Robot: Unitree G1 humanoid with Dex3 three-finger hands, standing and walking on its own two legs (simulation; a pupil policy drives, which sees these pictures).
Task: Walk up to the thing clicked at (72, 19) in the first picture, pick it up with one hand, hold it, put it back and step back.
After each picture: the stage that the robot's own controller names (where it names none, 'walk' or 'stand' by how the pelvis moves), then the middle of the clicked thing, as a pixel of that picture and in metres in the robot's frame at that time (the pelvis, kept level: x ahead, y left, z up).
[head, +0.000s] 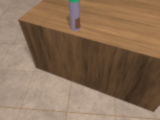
stand; (74, 12) +0.95 +0.10 -0.05
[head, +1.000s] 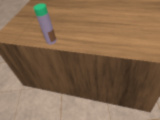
walk; (46, 25) +0.81 +0.30 -0.04
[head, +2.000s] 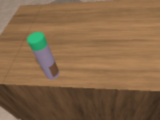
rise first; (45, 58) +0.50 +0.23 -0.02
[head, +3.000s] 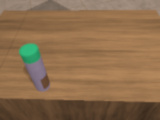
stand; (36, 70) +0.45 +0.24 -0.04
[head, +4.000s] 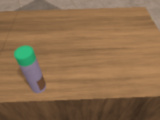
stand; (32, 72) +0.44 +0.25 -0.05
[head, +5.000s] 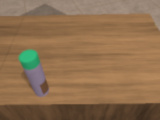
stand; (36, 75) +0.44 +0.24 -0.05
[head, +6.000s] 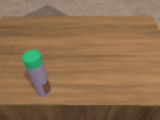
stand; (38, 75) +0.44 +0.23 -0.05
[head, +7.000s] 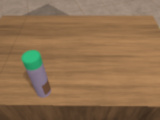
stand; (38, 76) +0.43 +0.23 -0.05
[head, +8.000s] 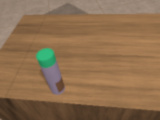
rise first; (52, 73) +0.44 +0.20 -0.05
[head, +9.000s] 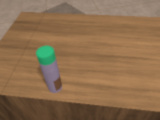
go down; (50, 71) +0.45 +0.20 -0.05
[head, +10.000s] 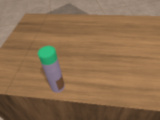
go down; (53, 71) +0.45 +0.20 -0.05
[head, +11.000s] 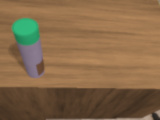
go down; (31, 53) +0.45 +0.18 +0.01
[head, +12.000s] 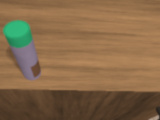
approach; (26, 55) +0.45 +0.19 +0.02
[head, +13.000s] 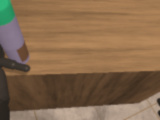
close in; (10, 36) +0.48 +0.20 +0.06
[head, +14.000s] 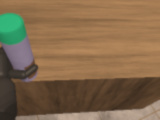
lift; (20, 53) +0.43 +0.18 +0.05
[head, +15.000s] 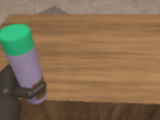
lift; (27, 69) +0.32 +0.18 +0.16
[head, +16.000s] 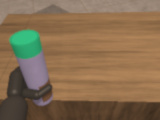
hold; (35, 72) +0.33 +0.16 +0.13
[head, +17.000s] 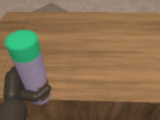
hold; (33, 73) +0.31 +0.17 +0.14
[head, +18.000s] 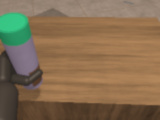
crouch; (24, 58) +0.34 +0.19 +0.18
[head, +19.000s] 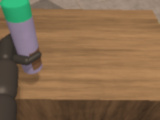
crouch; (25, 40) +0.43 +0.19 +0.16
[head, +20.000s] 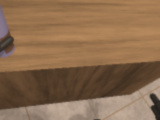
lower; out of the picture +0.51 +0.21 +0.08
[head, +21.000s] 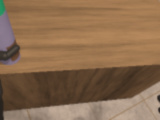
lower; (0, 33) +0.49 +0.20 +0.07
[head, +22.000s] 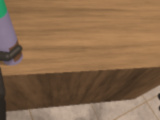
lower; (2, 34) +0.48 +0.20 +0.07
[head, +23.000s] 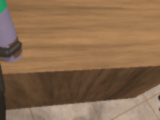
lower; (1, 30) +0.49 +0.20 +0.07
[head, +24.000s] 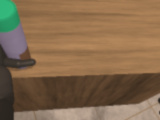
open; (13, 41) +0.46 +0.19 +0.06
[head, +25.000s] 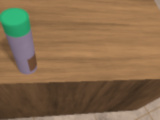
sink last; (22, 46) +0.46 +0.18 +0.04
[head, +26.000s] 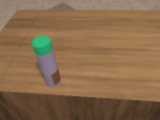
stand; (48, 64) +0.47 +0.19 +0.01
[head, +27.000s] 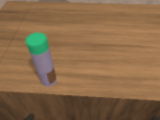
stand; (43, 62) +0.45 +0.19 +0.02
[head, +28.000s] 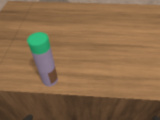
stand; (45, 62) +0.45 +0.19 +0.02
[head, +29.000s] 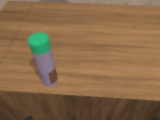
stand; (45, 62) +0.45 +0.19 +0.01
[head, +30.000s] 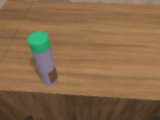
stand; (45, 62) +0.45 +0.19 +0.01
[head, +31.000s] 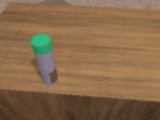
stand; (46, 63) +0.46 +0.19 +0.00
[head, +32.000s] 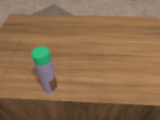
walk; (46, 72) +0.46 +0.20 -0.05
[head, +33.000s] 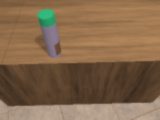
walk; (51, 36) +0.60 +0.20 -0.03
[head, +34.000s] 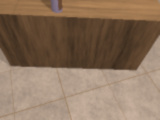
walk; out of the picture +0.95 +0.19 -0.02
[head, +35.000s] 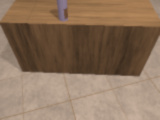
stand; (62, 3) +1.05 +0.21 -0.04
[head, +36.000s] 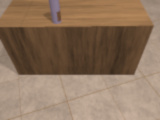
stand; (54, 6) +1.07 +0.24 -0.05
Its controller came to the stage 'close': yes
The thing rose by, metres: 0.22
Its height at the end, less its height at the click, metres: +0.00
